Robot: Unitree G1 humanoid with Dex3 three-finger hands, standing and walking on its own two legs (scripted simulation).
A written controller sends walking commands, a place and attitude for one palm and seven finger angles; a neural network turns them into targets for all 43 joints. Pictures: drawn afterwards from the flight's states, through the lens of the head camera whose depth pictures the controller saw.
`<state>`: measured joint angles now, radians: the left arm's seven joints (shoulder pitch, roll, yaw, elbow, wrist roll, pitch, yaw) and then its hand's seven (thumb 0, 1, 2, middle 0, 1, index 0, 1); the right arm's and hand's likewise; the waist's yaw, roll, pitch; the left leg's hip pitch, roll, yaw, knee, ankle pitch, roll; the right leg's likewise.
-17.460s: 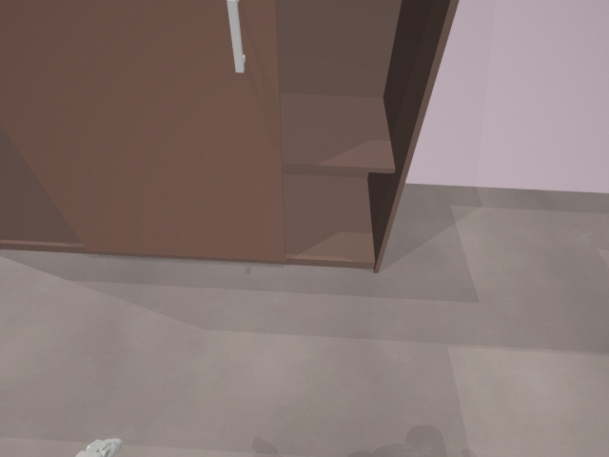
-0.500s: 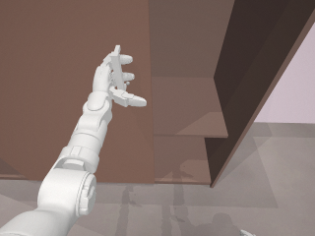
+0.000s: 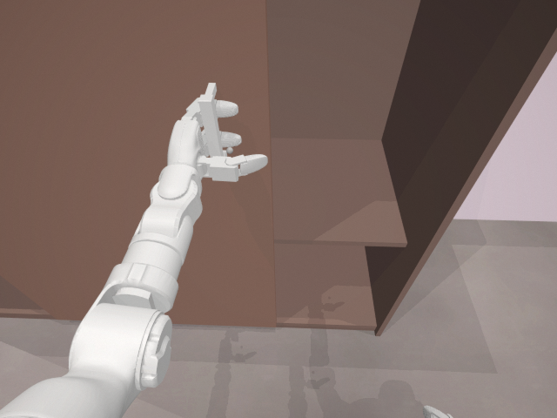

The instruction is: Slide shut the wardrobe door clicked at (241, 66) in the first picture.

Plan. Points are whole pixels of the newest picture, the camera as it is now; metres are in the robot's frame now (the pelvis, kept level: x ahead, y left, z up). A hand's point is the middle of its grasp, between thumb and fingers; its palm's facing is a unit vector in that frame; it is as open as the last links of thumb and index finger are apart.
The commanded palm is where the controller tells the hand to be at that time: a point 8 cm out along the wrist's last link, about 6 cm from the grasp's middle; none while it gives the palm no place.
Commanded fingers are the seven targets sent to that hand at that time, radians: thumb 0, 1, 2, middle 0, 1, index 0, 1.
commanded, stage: grip the handle and tug to test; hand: left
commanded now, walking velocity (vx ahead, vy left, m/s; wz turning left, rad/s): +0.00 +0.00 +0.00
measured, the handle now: (216, 133) +0.50 +0.10 +0.15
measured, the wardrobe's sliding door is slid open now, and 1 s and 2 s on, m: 0.36 0.36 0.36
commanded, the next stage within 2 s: tug the door sideways, standing still in 1.06 s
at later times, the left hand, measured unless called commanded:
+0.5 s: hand (228, 150) +0.45 +0.07 +0.15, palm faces -0.06 -1.00 +0.00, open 5.0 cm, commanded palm +0.43 +0.13 +0.16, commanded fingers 0.00 0.90 0.90 -0.45 -1.40 -0.45 -1.40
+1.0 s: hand (228, 151) +0.45 +0.07 +0.15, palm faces -0.06 -1.00 +0.01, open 5.1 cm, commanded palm +0.41 +0.13 +0.16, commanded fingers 0.00 0.90 0.90 -0.45 -1.40 -0.45 -1.40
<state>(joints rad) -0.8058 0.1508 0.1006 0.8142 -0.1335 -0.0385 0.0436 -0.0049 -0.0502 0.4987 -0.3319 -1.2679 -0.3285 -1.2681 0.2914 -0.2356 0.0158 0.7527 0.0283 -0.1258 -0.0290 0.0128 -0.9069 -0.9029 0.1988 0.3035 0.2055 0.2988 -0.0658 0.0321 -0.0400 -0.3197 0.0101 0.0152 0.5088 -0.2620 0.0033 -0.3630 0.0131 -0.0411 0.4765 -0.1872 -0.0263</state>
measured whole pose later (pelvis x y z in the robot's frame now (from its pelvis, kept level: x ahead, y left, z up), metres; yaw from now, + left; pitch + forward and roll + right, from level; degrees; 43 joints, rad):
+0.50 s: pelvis +0.00 +0.00 +0.00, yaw +0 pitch +4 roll +0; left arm -0.81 0.17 0.12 0.84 -0.13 -0.05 0.02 0.01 0.80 0.86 -0.43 -1.40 -0.44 -1.40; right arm 0.29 -0.24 0.02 0.74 0.03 -0.12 -0.04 0.01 -0.91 -0.90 0.20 0.30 0.21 0.30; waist -0.07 0.03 -0.04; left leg -0.33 0.02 0.02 0.52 -0.27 0.00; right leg -0.37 0.02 -0.04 0.48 -0.19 -0.03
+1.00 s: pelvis +0.01 +0.00 +0.00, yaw -1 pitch +4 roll +0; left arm -0.70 0.15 0.12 0.68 -0.14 0.01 0.03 0.02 0.81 0.83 -0.37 -1.40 -0.39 -1.40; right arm 0.29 -0.23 0.01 0.72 0.03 -0.11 -0.02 0.01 -0.91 -0.90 0.20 0.30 0.21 0.30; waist -0.07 0.03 -0.05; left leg -0.29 0.02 0.04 0.48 -0.27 0.00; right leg -0.34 0.02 -0.02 0.45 -0.19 -0.03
